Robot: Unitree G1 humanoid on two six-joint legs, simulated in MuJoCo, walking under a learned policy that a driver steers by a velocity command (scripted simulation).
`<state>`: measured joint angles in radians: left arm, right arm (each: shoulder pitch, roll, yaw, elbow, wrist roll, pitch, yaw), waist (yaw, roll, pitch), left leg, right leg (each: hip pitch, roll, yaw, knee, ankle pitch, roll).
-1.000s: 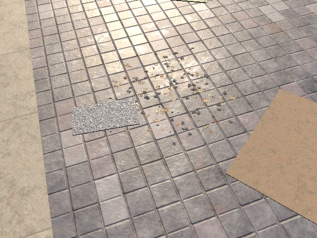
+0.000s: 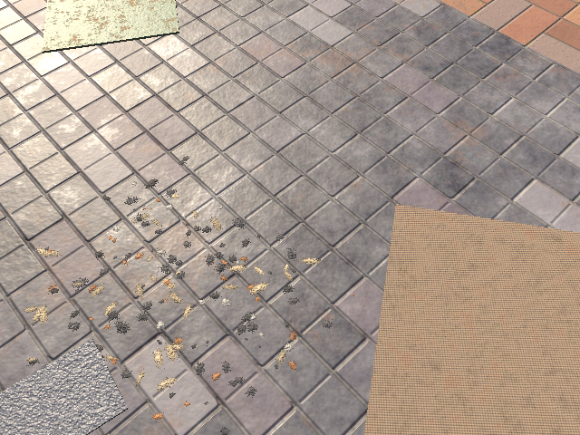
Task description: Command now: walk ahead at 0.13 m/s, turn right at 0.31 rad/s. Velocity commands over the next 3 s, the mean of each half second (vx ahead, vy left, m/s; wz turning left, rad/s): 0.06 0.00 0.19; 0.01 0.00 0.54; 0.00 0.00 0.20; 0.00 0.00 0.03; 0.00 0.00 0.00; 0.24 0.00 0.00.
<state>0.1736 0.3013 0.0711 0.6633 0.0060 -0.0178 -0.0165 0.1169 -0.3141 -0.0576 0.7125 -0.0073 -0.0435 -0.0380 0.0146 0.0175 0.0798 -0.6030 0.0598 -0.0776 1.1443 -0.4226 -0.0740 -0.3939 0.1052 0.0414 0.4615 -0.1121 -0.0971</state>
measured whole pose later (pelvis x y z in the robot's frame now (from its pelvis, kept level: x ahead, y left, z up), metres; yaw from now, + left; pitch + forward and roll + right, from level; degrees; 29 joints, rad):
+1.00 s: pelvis +0.06 +0.04 +0.00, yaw +27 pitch +2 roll +0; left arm 0.18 0.30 0.09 0.73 -0.02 0.02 0.02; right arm 0.12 -0.29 -0.08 0.61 0.02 0.07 0.02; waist 0.03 -0.01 0.05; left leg -0.32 0.03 0.04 0.58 -0.26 -0.03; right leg -0.20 -0.10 -0.20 0.50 -0.30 0.02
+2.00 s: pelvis +0.07 +0.05 +0.00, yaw +32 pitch -2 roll +0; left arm 0.19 0.24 0.03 0.95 0.01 -0.01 0.03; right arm 0.17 -0.24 -0.05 1.00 0.00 0.01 -0.03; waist 0.00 0.00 0.05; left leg -0.18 -0.01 -0.03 0.49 -0.26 0.00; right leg -0.17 -0.01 -0.01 0.48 -0.28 0.01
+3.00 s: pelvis +0.14 +0.12 +0.01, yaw +32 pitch +1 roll +0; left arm 0.22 0.26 0.04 0.98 -0.03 -0.10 -0.01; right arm 0.45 -0.19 -0.02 1.12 0.01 -0.10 0.01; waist -0.04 -0.03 -0.02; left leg -0.05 -0.03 0.02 0.34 -0.31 0.04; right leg -0.55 -0.04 -0.01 1.13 -0.30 -0.06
